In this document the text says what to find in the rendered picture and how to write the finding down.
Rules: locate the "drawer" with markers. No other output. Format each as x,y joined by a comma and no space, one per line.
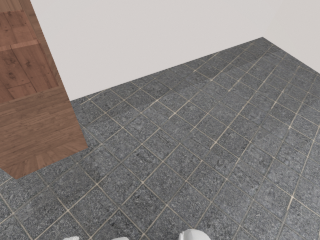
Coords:
24,67

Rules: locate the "cabinet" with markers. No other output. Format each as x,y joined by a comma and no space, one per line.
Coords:
39,129

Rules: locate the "right robot thigh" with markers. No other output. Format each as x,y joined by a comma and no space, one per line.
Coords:
193,234

